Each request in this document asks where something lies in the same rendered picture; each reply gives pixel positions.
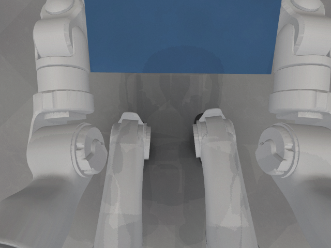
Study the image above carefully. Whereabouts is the robot right upper arm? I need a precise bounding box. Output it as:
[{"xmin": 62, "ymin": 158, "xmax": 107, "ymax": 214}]
[{"xmin": 255, "ymin": 122, "xmax": 331, "ymax": 248}]

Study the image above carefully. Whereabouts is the carton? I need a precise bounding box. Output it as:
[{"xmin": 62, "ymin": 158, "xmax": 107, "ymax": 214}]
[{"xmin": 84, "ymin": 0, "xmax": 282, "ymax": 74}]

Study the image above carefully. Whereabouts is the robot left upper arm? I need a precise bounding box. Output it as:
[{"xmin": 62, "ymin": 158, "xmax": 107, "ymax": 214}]
[{"xmin": 0, "ymin": 122, "xmax": 108, "ymax": 248}]

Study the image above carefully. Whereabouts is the robot right foot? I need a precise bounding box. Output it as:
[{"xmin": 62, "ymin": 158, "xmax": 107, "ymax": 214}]
[{"xmin": 194, "ymin": 113, "xmax": 203, "ymax": 163}]

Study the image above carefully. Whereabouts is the right robot forearm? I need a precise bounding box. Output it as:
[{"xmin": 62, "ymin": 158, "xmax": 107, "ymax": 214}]
[{"xmin": 268, "ymin": 0, "xmax": 331, "ymax": 129}]

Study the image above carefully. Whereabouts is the right robot thigh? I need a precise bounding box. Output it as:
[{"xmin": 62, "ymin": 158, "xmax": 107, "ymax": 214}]
[{"xmin": 193, "ymin": 115, "xmax": 260, "ymax": 248}]

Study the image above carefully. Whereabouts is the left robot forearm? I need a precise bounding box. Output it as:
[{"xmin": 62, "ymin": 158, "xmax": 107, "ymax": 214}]
[{"xmin": 26, "ymin": 0, "xmax": 95, "ymax": 163}]

